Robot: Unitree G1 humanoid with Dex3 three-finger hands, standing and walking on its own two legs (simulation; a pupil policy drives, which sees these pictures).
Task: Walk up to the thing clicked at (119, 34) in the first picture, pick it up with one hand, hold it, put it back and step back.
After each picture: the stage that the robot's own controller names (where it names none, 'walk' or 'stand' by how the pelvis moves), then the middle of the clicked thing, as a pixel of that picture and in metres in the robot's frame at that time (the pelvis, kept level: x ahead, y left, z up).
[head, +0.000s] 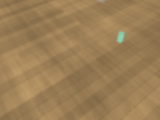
stand; (120, 37) +1.49 -0.45 -0.72
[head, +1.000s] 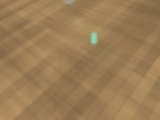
walk; (93, 38) +1.42 -0.02 -0.70
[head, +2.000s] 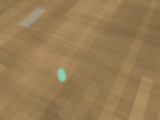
walk; (61, 75) +0.90 +0.25 -0.70
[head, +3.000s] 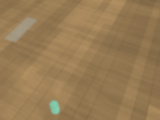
walk; (54, 107) +0.56 +0.23 -0.70
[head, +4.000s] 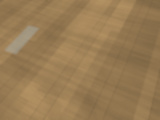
stand; out of the picture +0.36 +0.24 -0.70
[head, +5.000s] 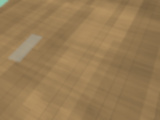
stand; out of the picture +0.34 +0.20 -0.72
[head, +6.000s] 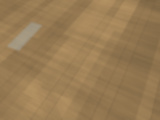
stand; out of the picture +0.37 +0.17 -0.71
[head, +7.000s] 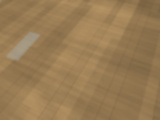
stand; out of the picture +0.34 +0.18 -0.73
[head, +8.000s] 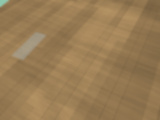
stand; out of the picture +0.34 +0.16 -0.73
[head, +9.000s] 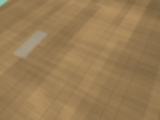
stand; out of the picture +0.34 +0.16 -0.73
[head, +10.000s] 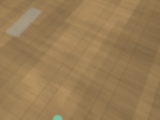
go down; out of the picture +0.36 +0.16 -0.70
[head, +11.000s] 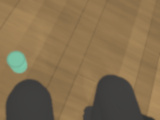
go down; (17, 62) +0.42 +0.23 -0.29
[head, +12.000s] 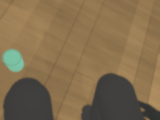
close in; (14, 61) +0.42 +0.24 -0.28
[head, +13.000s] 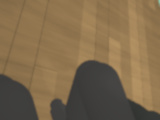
close in; out of the picture +0.40 +0.28 -0.22
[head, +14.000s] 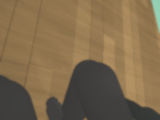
close; out of the picture +0.39 +0.28 -0.22
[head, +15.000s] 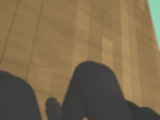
lift; out of the picture +0.36 +0.26 -0.22
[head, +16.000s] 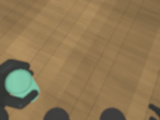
lift; (24, 87) +0.32 +0.19 +0.00
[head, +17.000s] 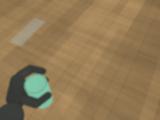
hold; (39, 92) +0.32 +0.16 +0.01
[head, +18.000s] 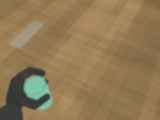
hold; (39, 93) +0.32 +0.16 +0.01
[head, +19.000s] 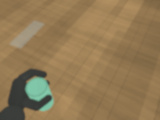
crouch; (40, 95) +0.32 +0.16 +0.00
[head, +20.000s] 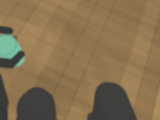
crouch; (10, 51) +0.44 +0.22 -0.09
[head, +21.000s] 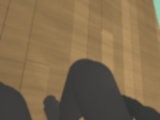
lower; out of the picture +0.42 +0.31 -0.22
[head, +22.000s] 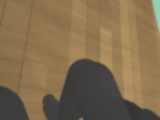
lower; out of the picture +0.42 +0.30 -0.22
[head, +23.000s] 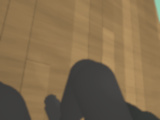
lower; out of the picture +0.41 +0.30 -0.22
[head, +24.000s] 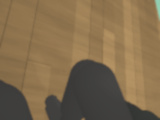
lower; out of the picture +0.40 +0.30 -0.22
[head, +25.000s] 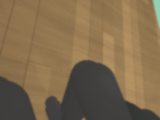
loosen; out of the picture +0.39 +0.27 -0.23
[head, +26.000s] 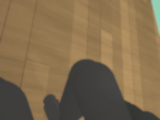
withdraw; out of the picture +0.39 +0.27 -0.23
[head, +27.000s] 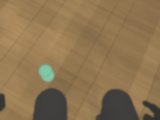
walk; (46, 73) +0.43 +0.19 -0.40
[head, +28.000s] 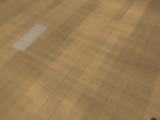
stand; out of the picture +0.36 +0.15 -0.66
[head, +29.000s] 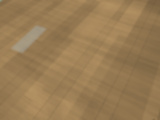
stand; out of the picture +0.36 +0.16 -0.67
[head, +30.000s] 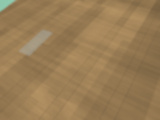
stand; out of the picture +0.37 +0.15 -0.71
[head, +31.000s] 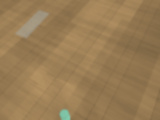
walk; (65, 116) +0.42 +0.16 -0.70
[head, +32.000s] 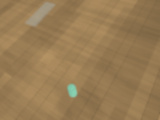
walk; (72, 90) +0.62 +0.16 -0.70
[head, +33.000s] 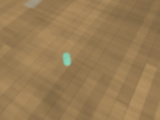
walk; (66, 59) +0.95 +0.15 -0.70
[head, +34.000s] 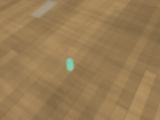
stand; (69, 64) +1.02 +0.14 -0.72
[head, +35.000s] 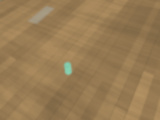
stand; (67, 68) +1.02 +0.16 -0.73
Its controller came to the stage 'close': yes
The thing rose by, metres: 0.72
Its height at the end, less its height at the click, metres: +0.00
